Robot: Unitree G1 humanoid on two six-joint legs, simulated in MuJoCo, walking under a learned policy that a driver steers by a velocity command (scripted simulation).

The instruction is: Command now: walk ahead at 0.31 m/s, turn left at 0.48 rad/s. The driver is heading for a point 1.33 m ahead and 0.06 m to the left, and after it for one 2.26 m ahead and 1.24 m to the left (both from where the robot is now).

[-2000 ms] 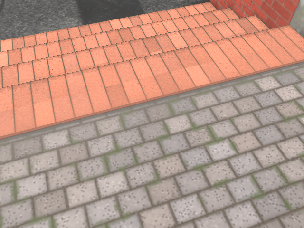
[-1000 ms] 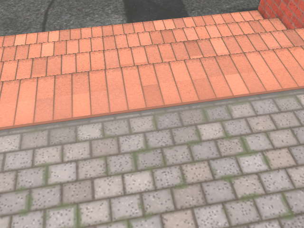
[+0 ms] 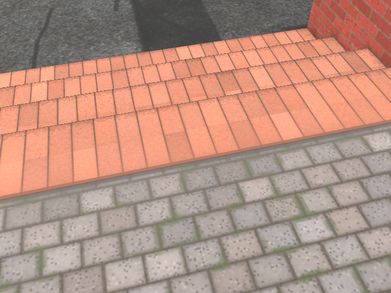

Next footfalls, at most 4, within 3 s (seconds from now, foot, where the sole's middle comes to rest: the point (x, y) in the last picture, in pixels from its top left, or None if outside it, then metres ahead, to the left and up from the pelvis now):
0.22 left None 0.19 0.18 -0.77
0.76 right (195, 274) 0.57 0.07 -0.77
1.22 left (140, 208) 0.83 0.29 -0.77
1.74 right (225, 174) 1.00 -0.04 -0.77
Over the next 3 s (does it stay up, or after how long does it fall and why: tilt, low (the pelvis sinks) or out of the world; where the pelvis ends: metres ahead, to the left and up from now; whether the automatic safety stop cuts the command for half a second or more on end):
stays up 1.16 -0.05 0.01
